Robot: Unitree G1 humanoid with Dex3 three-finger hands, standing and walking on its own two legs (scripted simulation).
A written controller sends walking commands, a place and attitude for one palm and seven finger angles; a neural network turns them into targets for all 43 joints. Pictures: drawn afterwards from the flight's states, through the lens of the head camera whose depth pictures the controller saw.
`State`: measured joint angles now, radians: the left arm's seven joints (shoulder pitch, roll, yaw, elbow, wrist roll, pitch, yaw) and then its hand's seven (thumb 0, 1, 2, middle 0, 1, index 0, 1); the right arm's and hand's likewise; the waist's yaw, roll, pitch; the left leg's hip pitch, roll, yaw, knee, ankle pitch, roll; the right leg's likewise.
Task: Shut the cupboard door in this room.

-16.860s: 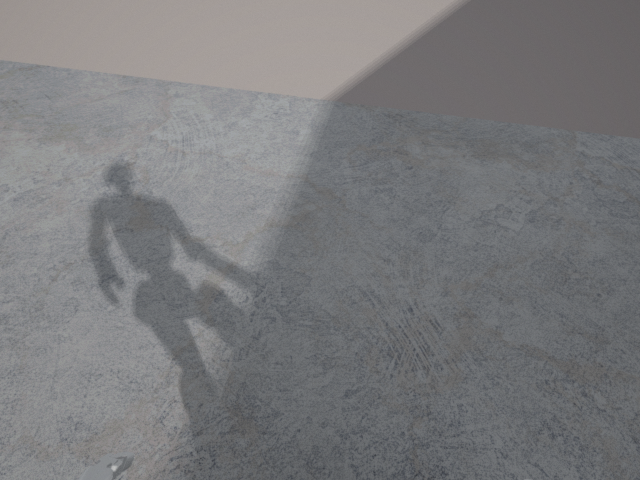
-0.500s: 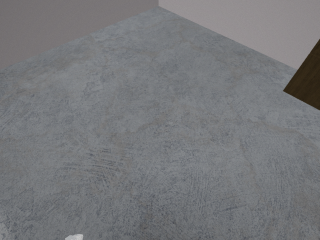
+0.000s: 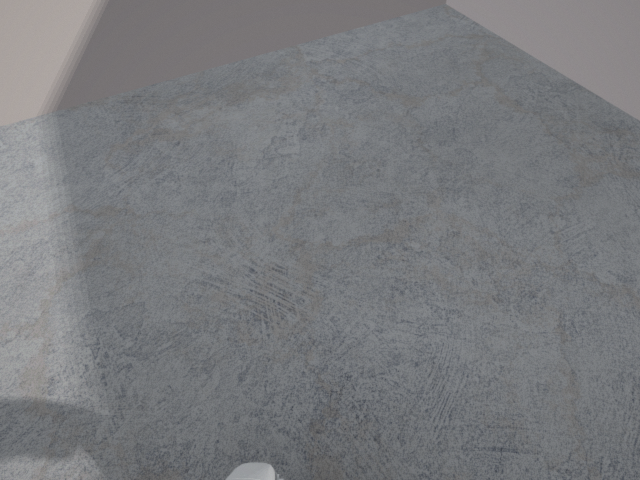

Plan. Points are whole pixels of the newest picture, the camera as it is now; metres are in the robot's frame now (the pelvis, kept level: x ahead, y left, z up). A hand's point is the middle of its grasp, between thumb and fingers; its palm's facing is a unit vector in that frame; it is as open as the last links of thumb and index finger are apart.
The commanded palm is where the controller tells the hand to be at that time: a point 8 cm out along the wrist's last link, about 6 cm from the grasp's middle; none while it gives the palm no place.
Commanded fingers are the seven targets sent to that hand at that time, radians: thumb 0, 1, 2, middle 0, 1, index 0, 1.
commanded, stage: turn or walk to find it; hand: left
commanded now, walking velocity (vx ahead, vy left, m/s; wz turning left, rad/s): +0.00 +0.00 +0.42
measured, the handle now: out of the picture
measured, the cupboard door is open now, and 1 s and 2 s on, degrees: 86 86 86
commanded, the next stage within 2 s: none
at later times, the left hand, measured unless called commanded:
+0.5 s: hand out of the picture +0.06 +0.25 -0.16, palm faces +0.19 -0.95 -0.23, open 7.4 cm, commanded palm none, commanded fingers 0.00 0.90 0.90 -0.20 -0.30 -0.20 -0.30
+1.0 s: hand out of the picture -0.06 +0.18 -0.16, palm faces +0.43 -0.86 -0.25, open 7.4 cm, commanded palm none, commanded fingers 0.00 0.90 0.90 -0.20 -0.30 -0.20 -0.30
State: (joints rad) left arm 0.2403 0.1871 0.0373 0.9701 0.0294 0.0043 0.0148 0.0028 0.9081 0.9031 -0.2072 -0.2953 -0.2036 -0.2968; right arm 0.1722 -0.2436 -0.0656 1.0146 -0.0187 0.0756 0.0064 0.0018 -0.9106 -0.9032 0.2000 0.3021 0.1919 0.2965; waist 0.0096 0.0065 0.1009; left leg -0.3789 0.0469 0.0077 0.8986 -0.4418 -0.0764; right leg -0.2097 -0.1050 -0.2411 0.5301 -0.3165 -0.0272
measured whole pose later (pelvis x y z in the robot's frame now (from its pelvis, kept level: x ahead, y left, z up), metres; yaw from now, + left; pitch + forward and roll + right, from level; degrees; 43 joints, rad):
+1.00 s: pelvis -0.03 -0.02 +0.00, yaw +26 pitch -1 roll +2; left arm 0.23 0.17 0.03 0.96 0.03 0.01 0.01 0.00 0.90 0.90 -0.21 -0.30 -0.20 -0.30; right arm 0.21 -0.24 -0.07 1.02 -0.02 0.08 0.01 0.00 -0.91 -0.90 0.20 0.30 0.19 0.30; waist 0.00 0.01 0.09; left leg -0.40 0.05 0.00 0.97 -0.43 -0.08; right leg -0.23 -0.12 -0.24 0.53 -0.28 -0.03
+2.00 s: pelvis -0.07 -0.06 +0.00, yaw +51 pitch -1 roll +2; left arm 0.23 0.17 0.04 0.95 0.03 0.00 0.02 0.00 0.91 0.90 -0.21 -0.30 -0.20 -0.30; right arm 0.22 -0.24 -0.08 1.02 -0.02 0.08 0.01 0.00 -0.91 -0.90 0.20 0.30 0.19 0.30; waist 0.00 0.02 0.08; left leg -0.40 0.05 -0.01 0.98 -0.43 -0.08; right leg -0.23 -0.11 -0.24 0.52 -0.27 -0.04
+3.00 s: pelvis -0.09 -0.10 +0.00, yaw +36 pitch +0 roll +2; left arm 0.19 0.18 0.06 0.96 0.02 0.02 0.00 0.00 0.90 0.90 -0.21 -0.30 -0.20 -0.30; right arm 0.17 -0.26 -0.07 1.00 -0.03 0.06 -0.03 0.00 -0.91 -0.90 0.20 0.30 0.19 0.30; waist 0.00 0.03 0.09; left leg -0.47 0.07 -0.04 1.07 -0.34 -0.09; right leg -0.26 0.07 0.01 0.45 -0.19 -0.10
